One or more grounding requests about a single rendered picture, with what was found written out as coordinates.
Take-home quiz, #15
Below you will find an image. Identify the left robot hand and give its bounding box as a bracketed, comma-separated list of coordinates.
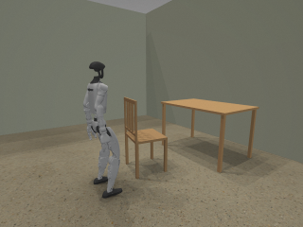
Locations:
[86, 125, 97, 140]

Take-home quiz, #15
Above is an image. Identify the chair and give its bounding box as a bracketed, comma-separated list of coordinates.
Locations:
[124, 96, 168, 179]

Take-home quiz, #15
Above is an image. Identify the robot right thigh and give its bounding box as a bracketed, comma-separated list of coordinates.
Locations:
[99, 127, 120, 165]

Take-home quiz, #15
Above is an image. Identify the table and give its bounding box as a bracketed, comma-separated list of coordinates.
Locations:
[160, 98, 259, 173]

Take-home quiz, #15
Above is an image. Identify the right robot hand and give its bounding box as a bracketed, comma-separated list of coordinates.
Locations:
[99, 133, 112, 152]

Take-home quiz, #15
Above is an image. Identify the humanoid robot torso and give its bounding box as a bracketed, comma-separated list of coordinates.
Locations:
[88, 81, 108, 133]

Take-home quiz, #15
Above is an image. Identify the left robot forearm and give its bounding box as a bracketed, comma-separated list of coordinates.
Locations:
[83, 106, 93, 126]

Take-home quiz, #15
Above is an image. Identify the robot left upper arm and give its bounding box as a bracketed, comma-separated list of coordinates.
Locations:
[83, 83, 90, 109]

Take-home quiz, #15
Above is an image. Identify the right robot forearm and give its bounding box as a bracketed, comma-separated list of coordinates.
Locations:
[95, 105, 107, 134]

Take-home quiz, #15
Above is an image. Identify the robot right upper arm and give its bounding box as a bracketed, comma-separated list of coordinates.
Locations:
[94, 83, 108, 111]

